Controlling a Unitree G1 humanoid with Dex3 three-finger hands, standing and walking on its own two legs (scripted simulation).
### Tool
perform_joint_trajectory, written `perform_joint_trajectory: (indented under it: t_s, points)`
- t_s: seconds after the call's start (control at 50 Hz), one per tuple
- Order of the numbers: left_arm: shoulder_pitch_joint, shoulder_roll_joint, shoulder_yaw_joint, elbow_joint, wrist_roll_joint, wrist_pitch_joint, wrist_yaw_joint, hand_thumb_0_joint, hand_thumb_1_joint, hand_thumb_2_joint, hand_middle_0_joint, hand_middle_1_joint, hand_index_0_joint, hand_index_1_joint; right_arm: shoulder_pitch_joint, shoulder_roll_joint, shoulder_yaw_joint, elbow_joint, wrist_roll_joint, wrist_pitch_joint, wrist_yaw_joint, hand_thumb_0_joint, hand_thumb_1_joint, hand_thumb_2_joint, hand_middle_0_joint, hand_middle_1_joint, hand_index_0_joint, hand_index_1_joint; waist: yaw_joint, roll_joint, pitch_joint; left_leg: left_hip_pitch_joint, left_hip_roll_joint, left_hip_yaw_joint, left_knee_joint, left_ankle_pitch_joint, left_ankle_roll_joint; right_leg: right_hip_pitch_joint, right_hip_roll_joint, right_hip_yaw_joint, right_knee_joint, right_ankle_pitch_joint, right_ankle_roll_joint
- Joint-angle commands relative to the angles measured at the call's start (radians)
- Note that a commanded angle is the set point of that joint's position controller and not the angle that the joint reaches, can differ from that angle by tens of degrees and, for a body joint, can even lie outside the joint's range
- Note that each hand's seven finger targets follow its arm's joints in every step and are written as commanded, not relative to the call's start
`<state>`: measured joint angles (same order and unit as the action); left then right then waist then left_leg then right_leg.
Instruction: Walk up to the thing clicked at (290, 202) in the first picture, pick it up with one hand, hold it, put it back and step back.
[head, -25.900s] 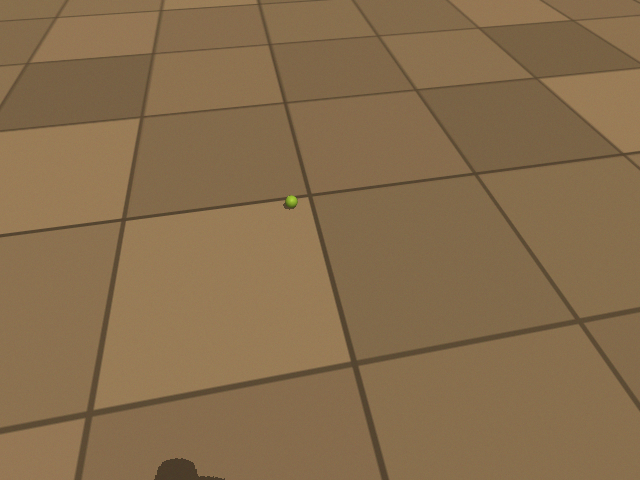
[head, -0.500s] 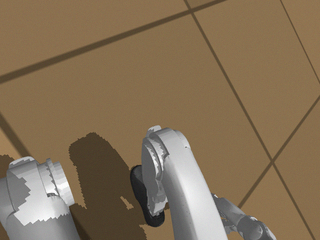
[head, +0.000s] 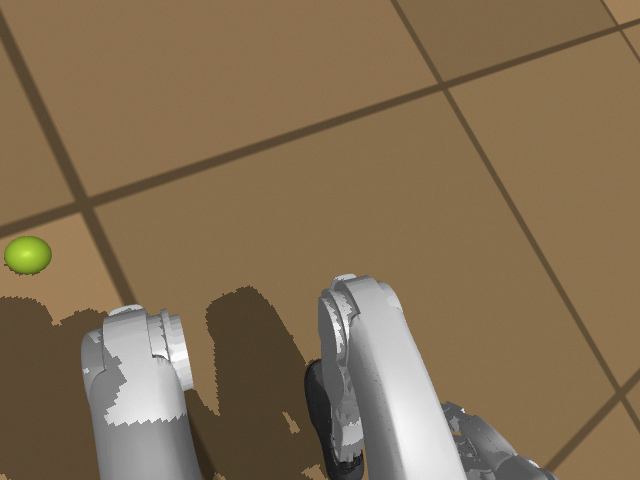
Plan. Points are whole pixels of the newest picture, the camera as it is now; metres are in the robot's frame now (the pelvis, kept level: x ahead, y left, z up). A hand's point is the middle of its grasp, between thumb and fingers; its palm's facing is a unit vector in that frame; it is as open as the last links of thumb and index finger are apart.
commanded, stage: withdraw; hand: left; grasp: from above
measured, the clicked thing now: (28, 255) +0.41 +0.35 -0.29
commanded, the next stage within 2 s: home in 0.48 s
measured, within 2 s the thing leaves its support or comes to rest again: neither
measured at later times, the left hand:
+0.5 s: hand out of the picture +0.39 +0.36 -0.14, palm faces -0.48 -0.11 -0.87, open 14.0 cm
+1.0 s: hand out of the picture +0.30 +0.32 +0.01, palm faces -0.31 -0.49 -0.82, open 9.4 cm
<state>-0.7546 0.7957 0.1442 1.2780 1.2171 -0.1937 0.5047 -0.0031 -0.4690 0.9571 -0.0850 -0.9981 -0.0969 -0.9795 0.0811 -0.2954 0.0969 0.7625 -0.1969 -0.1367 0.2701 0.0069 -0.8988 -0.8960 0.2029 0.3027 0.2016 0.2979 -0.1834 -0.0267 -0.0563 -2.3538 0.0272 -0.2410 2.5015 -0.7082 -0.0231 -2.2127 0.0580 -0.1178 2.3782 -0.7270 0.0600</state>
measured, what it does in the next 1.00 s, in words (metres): rises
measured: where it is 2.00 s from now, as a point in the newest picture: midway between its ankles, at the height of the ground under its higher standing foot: (262, 467)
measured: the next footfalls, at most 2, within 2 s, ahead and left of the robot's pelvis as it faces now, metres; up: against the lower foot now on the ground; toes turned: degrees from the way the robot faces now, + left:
none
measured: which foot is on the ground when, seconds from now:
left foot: down 0.00-1.00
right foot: down 0.00-1.00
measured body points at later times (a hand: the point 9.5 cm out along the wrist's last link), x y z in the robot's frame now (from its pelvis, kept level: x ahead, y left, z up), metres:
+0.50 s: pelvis -0.02 -0.01 +0.02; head +0.21 +0.09 +0.39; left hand +0.41 +0.36 -0.09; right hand +0.07 -0.29 -0.07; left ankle +0.06 +0.13 -0.28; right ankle +0.10 -0.13 -0.28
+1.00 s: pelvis -0.01 -0.01 +0.13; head +0.17 +0.05 +0.54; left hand +0.32 +0.34 +0.05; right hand +0.16 -0.24 +0.00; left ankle +0.06 +0.13 -0.28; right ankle +0.10 -0.13 -0.28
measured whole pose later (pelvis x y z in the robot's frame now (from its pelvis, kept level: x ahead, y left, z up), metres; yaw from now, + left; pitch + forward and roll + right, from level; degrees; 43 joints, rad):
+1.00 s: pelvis -0.01 -0.01 +0.13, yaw +7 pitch +33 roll -6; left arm -0.37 0.54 0.05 0.68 0.69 0.00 0.08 0.00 0.39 0.97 -0.24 -0.53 -0.23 -0.54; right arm 0.13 -0.25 -0.02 0.67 -0.02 -0.01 0.09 0.01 -0.90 -0.90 0.20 0.30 0.20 0.30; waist -0.06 0.04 -0.19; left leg -2.00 0.05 -0.11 2.06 -0.64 -0.01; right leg -1.92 0.02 -0.04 2.01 -0.67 0.04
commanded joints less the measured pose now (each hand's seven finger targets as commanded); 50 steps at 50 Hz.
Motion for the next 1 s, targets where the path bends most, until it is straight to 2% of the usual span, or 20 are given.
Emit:
perform_joint_trajectory:
  t_s: [0.0,0.06,0.12,0.16,0.2,0.28,0.38,0.42,0.5,0.52,0.56,0.6,0.64,0.74,0.78,0.84,0.88,0.92,0.96,0.98]
  points:
    - [-0.293,0.167,-0.058,-0.109,-0.059,0.069,-0.079,0.000,-0.496,0.978,-0.068,-1.008,-0.076,-0.997,0.176,-0.269,-0.119,-0.036,0.053,0.020,-0.016,0.000,-0.894,-0.898,0.200,0.300,0.200,0.300,-0.028,0.284,-0.542,0.475,0.010,0.136,-0.331,0.136,0.049,0.244,0.036,-0.068,-0.300,0.224,-0.085]
    - [-0.358,0.117,-0.109,-0.120,-0.103,0.064,-0.170,0.000,-0.513,0.991,-0.070,-1.022,-0.076,-1.015,0.193,-0.259,-0.124,-0.047,0.066,0.032,-0.034,0.000,-0.898,-0.899,0.200,0.300,0.200,0.300,-0.049,0.202,-0.522,0.473,0.002,0.132,-0.357,0.094,0.058,0.289,0.032,-0.051,-0.345,0.172,-0.085]
    - [-0.394,0.187,-0.101,-0.127,-0.099,0.041,-0.251,0.000,-0.525,1.000,-0.073,-1.027,-0.076,-1.024,0.189,-0.254,-0.125,-0.061,0.084,0.048,-0.065,0.000,-0.903,-0.901,0.200,0.300,0.200,0.300,-0.033,0.177,-0.542,0.479,-0.005,0.132,-0.374,0.078,0.058,0.307,0.026,-0.035,-0.353,0.137,-0.089]
    - [-0.388,0.212,-0.096,-0.099,-0.084,0.016,-0.283,0.000,-0.522,1.001,-0.075,-1.025,-0.076,-1.023,0.193,-0.243,-0.114,-0.078,0.085,0.062,-0.083,0.000,-0.901,-0.901,0.200,0.300,0.200,0.300,-0.043,0.141,-0.522,0.447,-0.010,0.148,-0.363,0.080,0.061,0.348,0.025,-0.021,-0.372,0.121,-0.087]
    - [-0.381,0.237,-0.074,-0.076,-0.078,-0.009,-0.292,0.000,-0.525,1.000,-0.074,-1.021,-0.076,-1.019,0.182,-0.238,-0.098,-0.081,0.086,0.075,-0.102,0.000,-0.901,-0.900,0.200,0.300,0.200,0.300,-0.024,0.131,-0.487,0.420,-0.015,0.164,-0.351,0.089,0.062,0.342,0.018,-0.014,-0.377,0.121,-0.089]
    - [-0.376,0.302,-0.019,-0.080,-0.045,-0.077,-0.280,0.000,-0.515,0.993,-0.076,-1.018,-0.081,-1.013,0.178,-0.227,-0.071,-0.094,0.081,0.098,-0.128,0.000,-0.898,-0.898,0.200,0.300,0.200,0.300,0.000,0.186,-0.534,0.465,-0.015,0.171,-0.356,0.123,0.055,0.349,0.015,-0.020,-0.354,0.153,-0.090]
    - [-0.390,0.328,0.014,-0.101,-0.001,-0.126,-0.222,0.000,-0.512,0.988,-0.073,-1.004,-0.078,-0.998,0.183,-0.241,-0.060,-0.091,0.065,0.120,-0.144,0.000,-0.895,-0.896,0.200,0.300,0.200,0.300,-0.001,0.319,-0.599,0.554,-0.013,0.170,-0.359,0.182,0.039,0.321,0.010,-0.049,-0.301,0.221,-0.095]
    - [-0.392,0.305,0.010,-0.111,0.012,-0.137,-0.196,0.000,-0.505,0.978,-0.075,-0.998,-0.083,-0.989,0.191,-0.245,-0.066,-0.085,0.059,0.123,-0.146,0.000,-0.895,-0.896,0.200,0.300,0.200,0.300,-0.004,0.354,-0.622,0.594,-0.012,0.165,-0.360,0.197,0.033,0.290,0.008,-0.065,-0.284,0.233,-0.097]
    - [-0.401,0.363,0.076,-0.190,0.018,-0.145,-0.130,0.000,-0.479,0.955,-0.089,-0.983,-0.101,-0.969,0.199,-0.255,-0.085,-0.078,0.052,0.122,-0.148,0.000,-0.895,-0.894,0.200,0.300,0.200,0.300,0.027,0.434,-0.704,0.659,-0.015,0.164,-0.369,0.207,0.024,0.266,0.000,-0.076,-0.259,0.238,-0.099]
    - [-0.378,0.334,0.060,-0.185,0.026,-0.136,-0.119,0.000,-0.478,0.951,-0.091,-0.974,-0.102,-0.961,0.204,-0.251,-0.096,-0.075,0.052,0.119,-0.148,0.000,-0.897,-0.895,0.200,0.300,0.200,0.300,0.018,0.434,-0.722,0.686,-0.010,0.165,-0.364,0.219,0.024,0.270,0.000,-0.072,-0.263,0.250,-0.099]
    - [-0.367,0.338,0.074,-0.239,0.028,-0.119,-0.091,0.000,-0.462,0.935,-0.111,-0.951,-0.121,-0.940,0.208,-0.252,-0.111,-0.070,0.054,0.112,-0.149,0.000,-0.900,-0.896,0.200,0.300,0.200,0.300,0.020,0.447,-0.763,0.712,-0.010,0.170,-0.372,0.233,0.026,0.279,-0.003,-0.065,-0.273,0.263,-0.097]
    - [-0.355,0.358,0.103,-0.294,0.014,-0.094,-0.071,0.000,-0.302,0.948,-0.252,-0.791,-0.227,-0.780,0.214,-0.251,-0.135,-0.072,0.057,0.105,-0.149,0.000,-0.884,-0.895,0.199,0.299,0.199,0.299,0.042,0.445,-0.808,0.734,-0.008,0.175,-0.389,0.227,0.026,0.284,-0.006,-0.053,-0.291,0.257,-0.100]
    - [-0.328,0.332,0.114,-0.321,-0.018,-0.060,-0.064,0.000,-0.142,0.957,-0.253,-0.672,-0.228,-0.694,0.226,-0.245,-0.155,-0.073,0.063,0.098,-0.148,0.000,-0.884,-0.895,0.199,0.299,0.199,0.299,0.055,0.444,-0.829,0.739,-0.010,0.184,-0.418,0.209,0.028,0.301,-0.011,-0.044,-0.318,0.246,-0.098]
    - [-0.172,0.151,0.023,-0.333,-0.148,0.046,-0.153,0.000,0.097,0.892,-0.229,-0.547,-0.211,-0.563,0.253,-0.216,-0.188,-0.072,0.099,0.087,-0.144,0.000,-0.889,-0.896,0.200,0.300,0.199,0.300,0.082,0.348,-0.787,0.731,-0.012,0.181,-0.533,0.115,0.044,0.349,-0.008,-0.025,-0.436,0.171,-0.098]
    - [-0.059,0.098,0.007,-0.446,-0.239,0.089,-0.217,0.000,0.226,0.891,-0.223,-0.505,-0.209,-0.518,0.246,-0.208,-0.202,-0.101,0.123,0.091,-0.144,0.000,-0.891,-0.897,0.200,0.300,0.199,0.300,0.106,0.307,-0.791,0.753,-0.015,0.175,-0.591,0.092,0.046,0.414,-0.008,-0.017,-0.484,0.155,-0.095]
    - [0.087,0.014,-0.039,-0.599,-0.391,0.152,-0.321,0.000,0.466,0.988,-0.237,-0.504,-0.225,-0.515,0.199,-0.193,-0.202,-0.141,0.163,0.099,-0.159,0.000,-0.892,-0.897,0.200,0.299,0.199,0.299,0.101,0.192,-0.756,0.758,-0.016,0.170,-0.646,0.097,0.056,0.504,-0.001,-0.001,-0.556,0.174,-0.086]
    - [0.152,-0.009,-0.029,-0.694,-0.490,0.183,-0.374,0.000,0.626,1.057,-0.247,-0.504,-0.236,-0.514,0.167,-0.179,-0.195,-0.160,0.178,0.103,-0.178,0.000,-0.893,-0.897,0.200,0.299,0.199,0.299,0.098,0.111,-0.713,0.727,-0.016,0.180,-0.659,0.115,0.067,0.585,-0.003,0.017,-0.610,0.202,-0.077]
    - [0.213,-0.024,-0.023,-0.798,-0.568,0.197,-0.411,0.000,0.786,1.065,-0.243,-0.460,-0.235,-0.467,0.146,-0.159,-0.186,-0.169,0.187,0.099,-0.197,0.000,-0.895,-0.898,0.200,0.299,0.200,0.299,0.107,0.068,-0.699,0.728,-0.013,0.191,-0.678,0.147,0.071,0.673,-0.005,0.034,-0.656,0.229,-0.071]
    - [0.290,-0.075,-0.043,-0.859,-0.624,0.203,-0.438,0.000,0.926,0.970,-0.216,-0.350,-0.214,-0.352,0.126,-0.140,-0.182,-0.183,0.197,0.092,-0.213,0.000,-0.899,-0.899,0.200,0.300,0.200,0.300,0.106,0.063,-0.649,0.762,-0.011,0.195,-0.720,0.158,0.071,0.703,-0.011,0.046,-0.698,0.237,-0.073]
    - [0.261,-0.050,-0.014,-0.954,-0.652,0.198,-0.441,0.000,0.901,0.903,-0.201,-0.302,-0.201,-0.302,0.120,-0.140,-0.186,-0.198,0.201,0.087,-0.222,0.000,-0.900,-0.900,0.200,0.300,0.200,0.300,0.117,0.097,-0.680,0.812,-0.010,0.192,-0.746,0.155,0.069,0.718,-0.015,0.052,-0.718,0.231,-0.077]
